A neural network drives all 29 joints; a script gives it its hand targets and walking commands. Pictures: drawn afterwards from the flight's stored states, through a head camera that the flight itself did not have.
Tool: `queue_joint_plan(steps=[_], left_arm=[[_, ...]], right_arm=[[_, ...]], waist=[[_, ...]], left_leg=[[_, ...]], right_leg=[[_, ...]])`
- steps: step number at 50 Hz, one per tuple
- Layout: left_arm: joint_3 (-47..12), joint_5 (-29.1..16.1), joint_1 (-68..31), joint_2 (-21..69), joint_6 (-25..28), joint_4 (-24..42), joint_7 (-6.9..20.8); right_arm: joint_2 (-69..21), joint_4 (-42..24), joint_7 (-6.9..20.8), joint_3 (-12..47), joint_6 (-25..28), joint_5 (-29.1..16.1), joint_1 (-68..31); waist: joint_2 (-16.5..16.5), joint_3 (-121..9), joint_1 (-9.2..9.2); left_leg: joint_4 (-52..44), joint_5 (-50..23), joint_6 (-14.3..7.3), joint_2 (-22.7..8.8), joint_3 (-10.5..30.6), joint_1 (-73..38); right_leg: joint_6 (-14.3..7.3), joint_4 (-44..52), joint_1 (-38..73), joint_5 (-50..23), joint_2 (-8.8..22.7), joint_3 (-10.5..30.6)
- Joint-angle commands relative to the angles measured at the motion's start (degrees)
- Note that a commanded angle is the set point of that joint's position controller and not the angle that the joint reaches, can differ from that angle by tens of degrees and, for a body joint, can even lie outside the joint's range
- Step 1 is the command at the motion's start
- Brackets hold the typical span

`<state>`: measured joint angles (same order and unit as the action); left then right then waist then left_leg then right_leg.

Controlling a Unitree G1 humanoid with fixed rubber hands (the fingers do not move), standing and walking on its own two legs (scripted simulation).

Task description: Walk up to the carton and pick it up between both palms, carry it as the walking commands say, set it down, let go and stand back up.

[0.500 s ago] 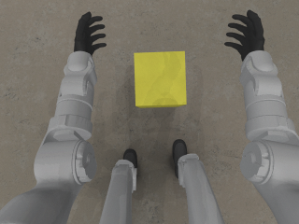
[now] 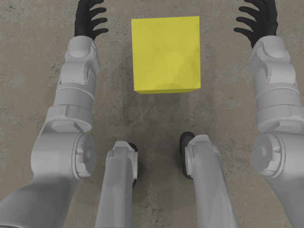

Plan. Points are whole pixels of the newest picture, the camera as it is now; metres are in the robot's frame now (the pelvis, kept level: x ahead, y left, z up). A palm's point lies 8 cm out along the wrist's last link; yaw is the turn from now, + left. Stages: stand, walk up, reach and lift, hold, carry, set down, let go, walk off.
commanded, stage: reach and lift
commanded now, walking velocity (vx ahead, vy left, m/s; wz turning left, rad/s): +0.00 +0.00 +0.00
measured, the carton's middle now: (164, 62) +0.53 -0.04 -0.41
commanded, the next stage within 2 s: none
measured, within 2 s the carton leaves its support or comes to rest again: neither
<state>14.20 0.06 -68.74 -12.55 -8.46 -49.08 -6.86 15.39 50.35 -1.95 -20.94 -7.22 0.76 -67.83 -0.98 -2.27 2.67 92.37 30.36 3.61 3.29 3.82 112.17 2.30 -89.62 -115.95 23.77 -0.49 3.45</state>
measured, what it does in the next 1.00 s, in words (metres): lowers itself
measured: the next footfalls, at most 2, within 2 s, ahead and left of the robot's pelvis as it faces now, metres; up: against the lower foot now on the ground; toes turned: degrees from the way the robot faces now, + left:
none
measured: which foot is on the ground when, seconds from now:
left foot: down 0.00-1.00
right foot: down 0.00-1.00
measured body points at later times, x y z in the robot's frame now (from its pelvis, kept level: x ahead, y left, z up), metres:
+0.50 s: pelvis -0.02 +0.00 -0.11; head +0.35 -0.02 +0.15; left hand +0.55 +0.13 -0.28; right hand +0.52 -0.23 -0.28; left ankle +0.07 +0.14 -0.50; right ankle +0.10 -0.13 -0.50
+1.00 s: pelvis -0.02 +0.00 -0.16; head +0.36 -0.01 +0.08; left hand +0.55 +0.13 -0.35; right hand +0.52 -0.23 -0.34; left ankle +0.07 +0.14 -0.50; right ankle +0.10 -0.13 -0.50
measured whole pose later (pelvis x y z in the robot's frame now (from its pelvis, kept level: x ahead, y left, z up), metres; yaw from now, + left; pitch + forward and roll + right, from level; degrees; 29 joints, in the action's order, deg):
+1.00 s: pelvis -0.02 +0.00 -0.16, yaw +1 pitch +39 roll +0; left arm 1.0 -11.7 -83.5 -19.1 -3.9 -61.8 -7.7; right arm 22.9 68.0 -4.1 -11.0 -0.8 -10.7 -83.6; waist -1.4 19.8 3.5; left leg 126.1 36.4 4.5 5.5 3.9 128.9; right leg 3.1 -122.4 -132.2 29.4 0.5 3.2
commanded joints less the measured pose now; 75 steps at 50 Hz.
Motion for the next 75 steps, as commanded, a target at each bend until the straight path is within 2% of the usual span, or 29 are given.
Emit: queue_joint_plan(steps=[1,10,18,25,34,39,41,47,59,75], left_arm=[[-0.92,-1.42,-15.44,-6.32,0.44,6.51,-0.68],[-2.85,-3.56,-19.99,-7.49,1.01,1.6,-0.38],[-4.25,-5.16,-22.52,-9.4,2.5,-2.02,-0.53],[-6.32,-7.38,-24.3,-10.32,3.98,-4.07,-0.52],[-9.68,-10.65,-28.46,-12.02,5.36,-5.65,-0.79],[-11.61,-10.99,-29.91,-11.69,5.72,-5.81,-1.06],[-11.94,-11.03,-30.41,-11.65,5.66,-5.69,-1.12],[-12.81,-11.84,-29.57,-11.02,5.71,-6.72,-0.91],[-11.88,-10.42,-31.16,-9.47,5.47,-8.9,-0.95],[-12.57,-8.46,-34.4,-2.55,5.66,-7.72,-1.16]], right_arm=[[8.5,-6.03,-0.99,1.06,0.58,-1.44,-14.8],[9.64,-0.12,-1.6,1.95,1.56,-2.85,-18.83],[10.3,2.63,-2.11,4.47,3.06,-4.93,-22.2],[11.38,5.01,-2.61,6.12,4.41,-6.29,-23.95],[13.65,7.54,-2.92,8.41,5.98,-9.33,-27.99],[15.28,8.86,-2.78,8.94,6.82,-11.06,-29.03],[16.13,9.98,-2.68,8.95,7.05,-11.4,-28.94],[15.89,12.89,-2.3,9.16,7.4,-11.41,-27.62],[14.13,13.39,-1.89,10.54,7.51,-12.07,-30.84],[7.71,13.06,-2.88,10.69,7.67,-9.11,-33.59]], waist=[[0.01,-67.29,1.45],[-0.95,-59.52,2.03],[-0.02,-57.47,1.4],[0.21,-54.68,1.98],[-0.7,-52.4,2.78],[-3.77,-50.93,3.52],[-4.52,-50.05,3.68],[-3.69,-47.79,4.72],[-2.53,-44.83,3.35],[-2.75,-45.29,4.71]], left_leg=[[-4.74,-15.75,1.3,3.39,-9.3,-24.19],[2.83,-10.52,1.0,2.21,-8.64,-15.7],[9.16,-10.45,0.58,1.71,-8.46,-11.69],[14.38,-11.56,0.57,1.29,-7.96,-9.96],[19.85,-12.17,0.69,0.61,-7.19,-10.38],[21.94,-13.55,1.0,0.29,-7.04,-11.65],[22.19,-13.21,1.16,0.27,-6.91,-10.96],[22.82,-13.79,1.01,0.28,-6.39,-10.71],[22.15,-10.88,0.26,0.68,-6.21,-10.47],[22.07,-11.29,0.85,2.34,-7.23,-10.74]], right_leg=[[1.53,0.75,44.35,-20.16,-3.2,-8.85],[1.13,-6.34,34.93,-14.32,-2.2,-8.27],[1.44,-12.86,33.7,-15.3,-1.45,-7.75],[1.52,-18.08,31.28,-16.32,-0.84,-7.45],[1.23,-23.51,28.23,-16.49,0.07,-6.86],[0.69,-25.57,26.45,-17.49,0.2,-6.34],[0.39,-25.98,26.13,-17.23,0.34,-6.17],[0.21,-26.72,24.6,-17.14,0.54,-6.53],[0.24,-25.82,21.91,-13.08,0.4,-6.4],[0.27,-25.23,25.14,-14.33,-1.22,-6.43]])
